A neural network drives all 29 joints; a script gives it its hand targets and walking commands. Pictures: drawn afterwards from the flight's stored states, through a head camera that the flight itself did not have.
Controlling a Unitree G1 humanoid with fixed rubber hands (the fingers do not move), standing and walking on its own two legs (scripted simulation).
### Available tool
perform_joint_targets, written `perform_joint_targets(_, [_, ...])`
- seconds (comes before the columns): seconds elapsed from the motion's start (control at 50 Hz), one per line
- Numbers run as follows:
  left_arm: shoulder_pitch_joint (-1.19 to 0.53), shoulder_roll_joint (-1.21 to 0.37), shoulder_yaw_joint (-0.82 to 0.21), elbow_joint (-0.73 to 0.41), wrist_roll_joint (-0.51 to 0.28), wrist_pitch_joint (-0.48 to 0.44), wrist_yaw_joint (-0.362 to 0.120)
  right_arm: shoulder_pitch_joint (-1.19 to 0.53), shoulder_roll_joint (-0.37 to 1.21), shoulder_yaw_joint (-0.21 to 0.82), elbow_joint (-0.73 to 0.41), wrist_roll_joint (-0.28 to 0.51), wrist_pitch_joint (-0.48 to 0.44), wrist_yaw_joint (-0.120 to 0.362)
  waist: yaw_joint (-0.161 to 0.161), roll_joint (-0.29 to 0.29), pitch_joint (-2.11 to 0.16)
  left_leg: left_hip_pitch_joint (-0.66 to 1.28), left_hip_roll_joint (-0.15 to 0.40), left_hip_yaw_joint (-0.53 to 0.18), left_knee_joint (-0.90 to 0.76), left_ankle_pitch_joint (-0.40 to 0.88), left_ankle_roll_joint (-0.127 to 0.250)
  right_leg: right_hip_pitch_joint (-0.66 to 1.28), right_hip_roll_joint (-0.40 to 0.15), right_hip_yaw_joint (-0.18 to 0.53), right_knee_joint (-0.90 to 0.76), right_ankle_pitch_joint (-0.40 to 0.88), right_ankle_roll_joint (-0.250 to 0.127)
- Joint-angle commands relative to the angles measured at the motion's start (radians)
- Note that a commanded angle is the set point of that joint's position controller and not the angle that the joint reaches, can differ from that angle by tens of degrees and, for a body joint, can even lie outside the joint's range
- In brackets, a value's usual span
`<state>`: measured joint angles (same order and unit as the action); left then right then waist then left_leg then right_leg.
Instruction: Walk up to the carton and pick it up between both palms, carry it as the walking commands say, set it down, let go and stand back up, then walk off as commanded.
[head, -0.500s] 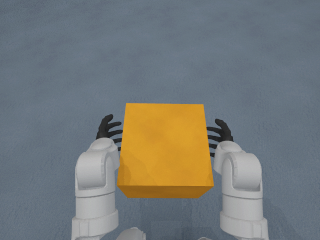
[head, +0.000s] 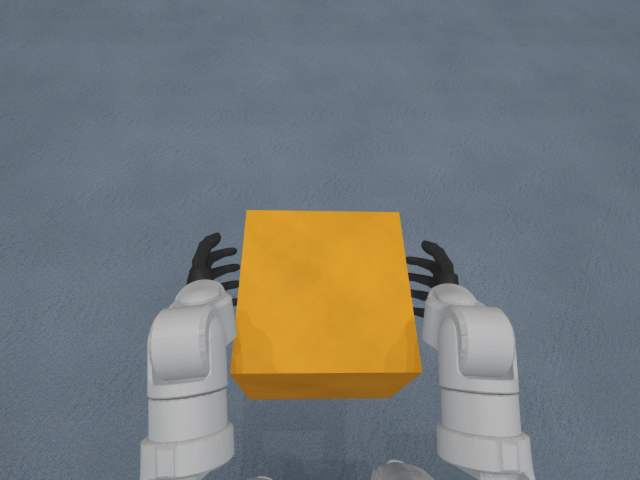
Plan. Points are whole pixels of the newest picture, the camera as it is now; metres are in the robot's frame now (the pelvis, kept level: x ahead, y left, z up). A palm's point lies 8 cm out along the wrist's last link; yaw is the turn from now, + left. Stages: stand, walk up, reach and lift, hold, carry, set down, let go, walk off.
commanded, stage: carry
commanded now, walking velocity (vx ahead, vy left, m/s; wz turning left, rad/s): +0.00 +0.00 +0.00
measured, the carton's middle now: (321, 308) +0.33 +0.03 -0.02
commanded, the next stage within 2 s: none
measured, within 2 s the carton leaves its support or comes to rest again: neither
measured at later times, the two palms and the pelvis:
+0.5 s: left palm (270, 307) +0.28 +0.09 +0.09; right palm (510, 326) +0.29 -0.18 +0.07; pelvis -0.02 -0.07 +0.00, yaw +5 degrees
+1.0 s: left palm (280, 343) +0.25 +0.07 +0.07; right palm (524, 347) +0.27 -0.20 +0.06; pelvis -0.05 -0.09 +0.00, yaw +5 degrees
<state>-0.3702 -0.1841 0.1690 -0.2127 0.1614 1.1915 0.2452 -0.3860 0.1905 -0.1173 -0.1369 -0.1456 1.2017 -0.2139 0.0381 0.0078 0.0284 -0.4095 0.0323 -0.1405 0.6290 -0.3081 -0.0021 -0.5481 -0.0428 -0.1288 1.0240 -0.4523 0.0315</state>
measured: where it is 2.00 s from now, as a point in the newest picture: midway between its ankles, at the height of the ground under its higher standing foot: outside the picture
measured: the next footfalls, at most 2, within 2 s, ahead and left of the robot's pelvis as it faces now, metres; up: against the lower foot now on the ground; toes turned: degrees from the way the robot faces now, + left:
right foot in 0.14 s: +0.09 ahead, -0.14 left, +0.00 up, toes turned -6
left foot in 0.62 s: -0.02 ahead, +0.10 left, +0.00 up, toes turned +6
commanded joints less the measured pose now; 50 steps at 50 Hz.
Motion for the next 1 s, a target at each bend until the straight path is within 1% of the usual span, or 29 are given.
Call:
perform_joint_targets(0.0, [-0.578, -1.073, -0.812, -0.060, -0.544, 0.028, -0.363, -0.521, 0.947, 0.538, -0.171, 0.406, -0.013, 0.353, -0.062, 0.262, -0.533, 0.393, 0.175, -0.214, -0.129, 0.798, 0.149, 0.058, 0.070, 0.094, -0.218, -0.013, 0.035])
perform_joint_targets(0.04, [-0.562, -1.063, -0.789, -0.054, -0.539, 0.034, -0.373, -0.525, 0.955, 0.556, -0.174, 0.403, -0.009, 0.345, -0.060, 0.274, -0.538, 0.290, 0.157, -0.187, -0.117, 0.701, 0.135, 0.204, 0.065, 0.072, -0.365, 0.038, 0.022])
perform_joint_targets(0.08, [-0.530, -1.068, -0.756, -0.035, -0.531, 0.039, -0.386, -0.540, 0.961, 0.578, -0.184, 0.403, -0.005, 0.337, -0.039, 0.146, -0.582, 0.111, 0.087, -0.077, -0.017, 0.417, 0.075, 0.496, -0.004, 0.049, -0.637, 0.291, -0.011])
perform_joint_targets(0.1, [-0.514, -1.065, -0.738, -0.026, -0.528, 0.040, -0.392, -0.545, 0.966, 0.591, -0.201, 0.403, -0.004, 0.333, -0.031, -0.045, -0.598, -0.071, 0.013, 0.009, 0.087, 0.125, 0.034, 0.673, -0.192, 0.198, -0.695, 0.407, -0.052])
perform_joint_targets(0.12, [-0.506, -1.070, -0.724, -0.028, -0.532, 0.036, -0.396, -0.573, 0.977, 0.607, -0.231, 0.414, 0.000, 0.329, -0.034, -0.312, -0.615, -0.255, -0.040, 0.091, 0.312, -0.308, -0.007, 0.752, -0.407, 0.395, -0.638, 0.716, -0.133])
perform_joint_targets(0.14, [-0.503, -1.072, -0.714, -0.020, -0.530, 0.034, -0.404, -0.607, 0.989, 0.631, -0.237, 0.431, -0.001, 0.328, -0.039, -0.219, -0.611, -0.210, 0.011, 0.077, 0.432, -0.294, 0.001, 0.658, -0.417, 0.337, -0.627, 0.649, -0.168])
perform_joint_targets(0.16, [-0.478, -1.051, -0.703, -0.003, -0.521, 0.035, -0.409, -0.592, 0.986, 0.631, -0.210, 0.442, 0.001, 0.330, -0.042, -0.142, -0.597, -0.192, 0.022, 0.087, 0.460, -0.267, -0.004, 0.594, -0.424, 0.324, -0.635, 0.528, -0.161])
perform_joint_targets(0.18, [-0.478, -1.046, -0.702, -0.001, -0.514, 0.034, -0.417, -0.608, 0.987, 0.640, -0.208, 0.455, 0.001, 0.333, -0.032, -0.109, -0.553, -0.168, 0.036, 0.094, 0.465, -0.222, -0.004, 0.508, -0.384, 0.258, -0.651, 0.330, -0.148])
perform_joint_targets(0.2, [-0.486, -1.059, -0.687, 0.004, -0.511, 0.036, -0.420, -0.602, 0.999, 0.646, -0.194, 0.460, 0.006, 0.334, -0.033, -0.101, -0.519, -0.163, 0.041, 0.093, 0.436, -0.171, -0.007, 0.481, -0.332, 0.220, -0.663, 0.254, -0.133])
perform_joint_targets(0.24, [-0.476, -1.052, -0.660, 0.025, -0.506, 0.039, -0.421, -0.606, 1.001, 0.657, -0.177, 0.468, 0.011, 0.327, -0.035, -0.129, -0.526, -0.164, 0.027, 0.111, 0.400, -0.140, -0.026, 0.514, -0.286, 0.162, -0.653, 0.364, -0.123])
perform_joint_targets(0.28, [-0.453, -1.045, -0.643, 0.040, -0.498, 0.039, -0.424, -0.604, 1.000, 0.667, -0.163, 0.473, 0.017, 0.324, -0.036, -0.176, -0.549, -0.154, 0.019, 0.149, 0.347, -0.151, -0.045, 0.571, -0.278, 0.117, -0.594, 0.614, -0.126])
perform_joint_targets(0.32, [-0.425, -1.038, -0.631, 0.059, -0.491, 0.039, -0.427, -0.608, 0.994, 0.678, -0.165, 0.475, 0.018, 0.320, -0.034, -0.202, -0.563, -0.124, 0.002, 0.177, 0.289, -0.168, -0.050, 0.595, -0.266, 0.091, -0.568, 0.725, -0.130])
perform_joint_targets(0.36, [-0.413, -1.036, -0.629, 0.067, -0.489, 0.036, -0.430, -0.616, 0.992, 0.689, -0.176, 0.480, 0.015, 0.317, -0.033, -0.216, -0.570, -0.096, -0.006, 0.186, 0.248, -0.173, -0.045, 0.593, -0.267, 0.088, -0.573, 0.705, -0.139])
perform_joint_targets(0.48, [-0.414, -1.036, -0.639, 0.074, -0.476, 0.028, -0.425, -0.588, 0.990, 0.678, -0.141, 0.484, 0.016, 0.331, -0.029, -0.207, -0.544, 0.012, -0.007, 0.191, 0.064, -0.137, -0.010, 0.490, -0.282, 0.133, -0.633, 0.384, -0.172])
perform_joint_targets(0.52, [-0.428, -1.037, -0.652, 0.077, -0.475, 0.027, -0.419, -0.574, 0.990, 0.668, -0.119, 0.485, 0.016, 0.340, -0.042, -0.175, -0.536, 0.090, -0.014, 0.202, -0.105, -0.035, 0.002, 0.452, -0.262, 0.120, -0.607, 0.321, -0.158])
perform_joint_targets(0.56, [-0.424, -1.032, -0.669, 0.085, -0.472, 0.025, -0.412, -0.563, 0.983, 0.649, -0.101, 0.480, 0.015, 0.351, -0.049, -0.099, -0.524, 0.155, 0.015, 0.137, -0.254, 0.062, 0.015, 0.423, -0.207, 0.090, -0.550, 0.269, -0.122])
perform_joint_targets(0.58, [-0.429, -1.033, -0.675, 0.085, -0.475, 0.023, -0.410, -0.565, 0.981, 0.635, -0.091, 0.476, 0.013, 0.357, -0.048, -0.010, -0.501, 0.174, 0.111, 0.009, -0.282, 0.101, 0.035, 0.367, -0.151, 0.050, -0.473, 0.244, -0.087])
perform_joint_targets(0.6, [-0.448, -1.033, -0.677, 0.079, -0.476, 0.021, -0.411, -0.559, 0.982, 0.622, -0.077, 0.474, 0.011, 0.363, -0.048, 0.135, -0.460, 0.204, 0.263, -0.189, -0.292, 0.229, 0.078, 0.228, -0.087, 0.014, -0.385, 0.185, -0.041])
perform_joint_targets(0.62, [-0.474, -1.035, -0.671, 0.082, -0.473, 0.021, -0.415, -0.554, 1.001, 0.622, -0.068, 0.470, 0.008, 0.368, -0.051, 0.173, -0.413, 0.226, 0.314, -0.237, -0.296, 0.258, 0.108, 0.141, -0.056, 0.030, -0.333, 0.064, -0.028])
perform_joint_targets(0.66, [-0.520, -1.044, -0.683, 0.096, -0.489, 0.031, -0.424, -0.547, 1.008, 0.616, -0.047, 0.452, 0.008, 0.370, -0.056, 0.185, -0.387, 0.194, 0.321, -0.189, -0.278, 0.327, 0.122, 0.153, -0.036, 0.080, -0.281, 0.018, -0.025])
perform_joint_targets(0.7, [-0.553, -1.051, -0.714, 0.066, -0.513, 0.029, -0.419, -0.532, 1.005, 0.600, -0.037, 0.446, 0.010, 0.372, -0.059, 0.206, -0.417, 0.299, 0.292, -0.112, -0.212, 0.526, 0.113, 0.086, -0.023, 0.069, -0.294, 0.034, -0.022])
perform_joint_targets(0.76, [-0.598, -1.051, -0.740, 0.013, -0.539, 0.029, -0.411, -0.531, 1.007, 0.596, -0.056, 0.437, 0.005, 0.365, -0.064, 0.229, -0.481, 0.414, 0.305, -0.144, -0.143, 0.847, 0.113, 0.077, 0.014, 0.063, -0.320, 0.015, -0.014])
perform_joint_targets(0.82, [-0.605, -1.050, -0.747, -0.022, -0.557, 0.024, -0.408, -0.549, 1.001, 0.605, -0.102, 0.435, -0.001, 0.355, -0.065, 0.246, -0.544, 0.447, 0.299, -0.120, -0.087, 0.940, 0.103, 0.150, 0.024, 0.044, -0.415, 0.033, -0.018])
perform_joint_targets(0.86, [-0.595, -1.055, -0.741, -0.041, -0.561, 0.020, -0.406, -0.572, 1.002, 0.621, -0.135, 0.440, -0.004, 0.347, -0.049, 0.194, -0.591, 0.345, 0.235, -0.012, -0.012, 0.818, 0.051, 0.361, 0.013, 0.003, -0.610, 0.203, -0.033])
perform_joint_targets(0.88, [-0.590, -1.054, -0.736, -0.049, -0.557, 0.019, -0.406, -0.570, 1.001, 0.630, -0.148, 0.440, -0.004, 0.342, -0.047, 0.127, -0.610, 0.219, 0.185, 0.036, 0.040, 0.657, 0.013, 0.506, -0.049, 0.035, -0.630, 0.385, -0.054])
perform_joint_targets(0.9, [-0.592, -1.050, -0.732, -0.066, -0.557, 0.015, -0.406, -0.576, 1.005, 0.643, -0.179, 0.445, -0.005, 0.339, -0.046, -0.038, -0.621, 0.012, 0.123, 0.109, 0.141, 0.287, -0.022, 0.683, -0.177, 0.118, -0.580, 0.791, -0.091])
perform_joint_targets(0.92, [-0.579, -1.051, -0.722, -0.088, -0.555, 0.009, -0.403, -0.611, 1.006, 0.653, -0.226, 0.464, -0.002, 0.341, -0.035, -0.261, -0.615, -0.247, 0.038, 0.203, 0.221, -0.281, -0.055, 0.846, -0.308, 0.221, -0.477, 1.207, -0.185])
perform_joint_targets(0.94, [-0.561, -1.049, -0.711, -0.093, -0.548, 0.009, -0.403, -0.624, 1.004, 0.660, -0.235, 0.475, 0.003, 0.343, -0.029, -0.244, -0.629, -0.241, 0.052, 0.215, 0.297, -0.361, -0.048, 0.796, -0.310, 0.163, -0.453, 1.228, -0.230])
perform_joint_targets(0.98, [-0.528, -1.040, -0.701, -0.061, -0.532, 0.014, -0.402, -0.587, 0.997, 0.660, -0.200, 0.481, 0.006, 0.345, -0.025, -0.195, -0.570, -0.245, 0.062, 0.224, 0.348, -0.304, -0.046, 0.733, -0.270, 0.108, -0.458, 1.069, -0.206])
